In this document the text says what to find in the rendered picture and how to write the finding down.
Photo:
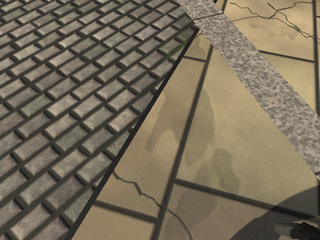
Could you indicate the robot right hand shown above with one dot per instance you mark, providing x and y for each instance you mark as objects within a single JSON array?
[{"x": 301, "y": 231}]

